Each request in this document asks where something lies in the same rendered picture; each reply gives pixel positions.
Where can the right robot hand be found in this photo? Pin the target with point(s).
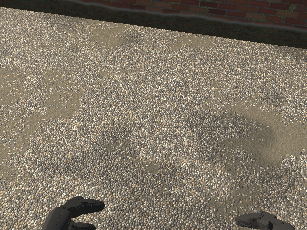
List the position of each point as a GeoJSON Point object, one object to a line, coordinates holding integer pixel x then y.
{"type": "Point", "coordinates": [263, 221]}

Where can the left robot hand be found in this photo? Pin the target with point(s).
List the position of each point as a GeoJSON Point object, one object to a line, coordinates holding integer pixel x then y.
{"type": "Point", "coordinates": [60, 217]}

